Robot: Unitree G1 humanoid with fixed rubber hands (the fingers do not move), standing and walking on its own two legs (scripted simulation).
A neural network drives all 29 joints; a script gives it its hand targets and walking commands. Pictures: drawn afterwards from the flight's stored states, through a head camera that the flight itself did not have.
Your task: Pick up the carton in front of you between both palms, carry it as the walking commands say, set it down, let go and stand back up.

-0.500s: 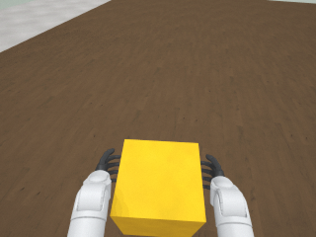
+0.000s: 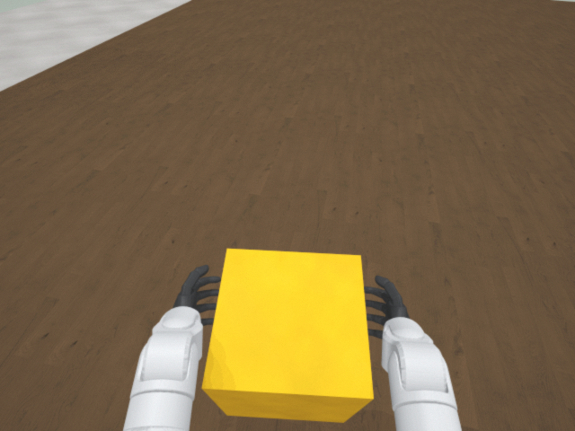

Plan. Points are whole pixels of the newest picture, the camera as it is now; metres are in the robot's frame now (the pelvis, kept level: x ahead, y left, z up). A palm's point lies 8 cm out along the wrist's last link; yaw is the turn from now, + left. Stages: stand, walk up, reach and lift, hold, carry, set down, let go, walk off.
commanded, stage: carry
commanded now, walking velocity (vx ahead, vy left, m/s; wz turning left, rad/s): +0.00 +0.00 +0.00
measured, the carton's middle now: (289, 341) +0.31 +0.00 -0.07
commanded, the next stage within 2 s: hold in 0.66 s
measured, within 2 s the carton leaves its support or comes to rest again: neither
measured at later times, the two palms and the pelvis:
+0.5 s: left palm (178, 320) +0.28 +0.16 +0.04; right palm (389, 331) +0.28 -0.14 +0.04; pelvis -0.01 +0.01 +0.00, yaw +0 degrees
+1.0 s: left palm (135, 353) +0.23 +0.20 +0.05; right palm (354, 311) +0.30 -0.09 +0.05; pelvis -0.01 -0.02 +0.01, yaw +14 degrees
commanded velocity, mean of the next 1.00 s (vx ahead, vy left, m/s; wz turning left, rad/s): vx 0.00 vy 0.00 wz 0.00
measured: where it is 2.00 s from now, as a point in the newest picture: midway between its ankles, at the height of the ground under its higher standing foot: outside the picture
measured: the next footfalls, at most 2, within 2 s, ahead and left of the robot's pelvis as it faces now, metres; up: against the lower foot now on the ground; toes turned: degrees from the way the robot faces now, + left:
none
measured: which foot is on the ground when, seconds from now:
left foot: down 0.00-1.00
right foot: down 0.00-1.00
